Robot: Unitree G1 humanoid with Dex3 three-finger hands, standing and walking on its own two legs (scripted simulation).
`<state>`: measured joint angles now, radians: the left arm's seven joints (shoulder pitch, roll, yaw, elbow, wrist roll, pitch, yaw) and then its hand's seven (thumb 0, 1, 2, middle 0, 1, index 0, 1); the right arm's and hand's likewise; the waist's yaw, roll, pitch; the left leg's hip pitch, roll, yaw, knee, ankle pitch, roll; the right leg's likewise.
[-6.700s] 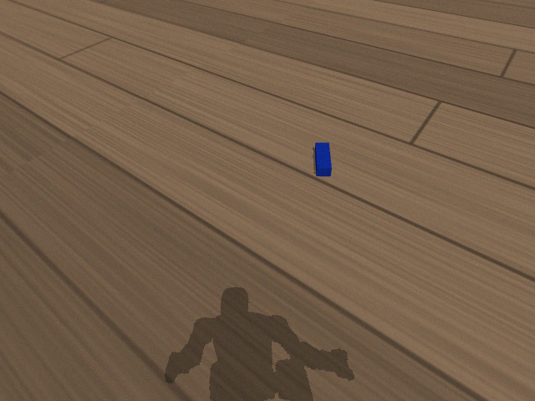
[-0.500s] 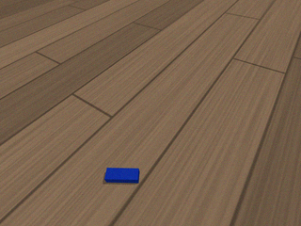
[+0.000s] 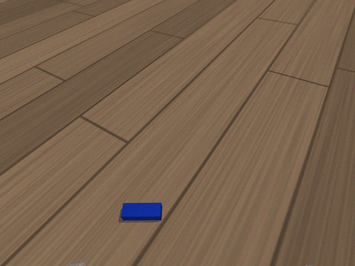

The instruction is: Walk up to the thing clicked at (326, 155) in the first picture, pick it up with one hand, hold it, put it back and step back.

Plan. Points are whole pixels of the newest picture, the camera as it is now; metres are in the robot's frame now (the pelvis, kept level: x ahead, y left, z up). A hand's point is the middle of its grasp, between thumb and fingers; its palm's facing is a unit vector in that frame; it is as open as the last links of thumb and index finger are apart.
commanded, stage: walk up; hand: left
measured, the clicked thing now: (142, 211) +0.54 +0.27 -0.75
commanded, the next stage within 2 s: stand in 0.52 s
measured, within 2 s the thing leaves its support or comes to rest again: neither
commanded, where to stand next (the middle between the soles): +0.09 +0.02 m, yaw -2 degrees
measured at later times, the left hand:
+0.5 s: hand out of the picture +0.08 +0.26 -0.15, palm faces -0.03 -0.93 -0.37, open 7.4 cm
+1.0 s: hand out of the picture +0.07 +0.25 -0.15, palm faces -0.04 -0.94 -0.34, open 7.4 cm
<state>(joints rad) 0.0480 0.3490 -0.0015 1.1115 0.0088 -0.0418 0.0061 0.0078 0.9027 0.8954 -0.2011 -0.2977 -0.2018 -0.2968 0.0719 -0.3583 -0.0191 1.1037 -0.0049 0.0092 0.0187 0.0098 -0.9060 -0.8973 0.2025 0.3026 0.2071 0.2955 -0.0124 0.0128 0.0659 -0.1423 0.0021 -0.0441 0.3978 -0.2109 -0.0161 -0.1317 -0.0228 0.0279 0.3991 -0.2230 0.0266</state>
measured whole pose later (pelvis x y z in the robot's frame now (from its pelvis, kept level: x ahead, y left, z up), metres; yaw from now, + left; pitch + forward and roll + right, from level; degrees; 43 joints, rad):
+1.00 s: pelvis -0.01 +0.00 +0.00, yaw +0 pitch -2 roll +0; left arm 0.10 0.35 0.00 1.14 0.01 -0.02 0.00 0.01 0.90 0.90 -0.20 -0.30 -0.20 -0.30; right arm 0.08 -0.35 0.00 1.14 0.00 0.00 0.01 0.01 -0.91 -0.90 0.20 0.30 0.21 0.30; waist -0.01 0.00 0.06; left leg -0.13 0.01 -0.04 0.33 -0.16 -0.02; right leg -0.12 -0.02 0.03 0.33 -0.18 0.03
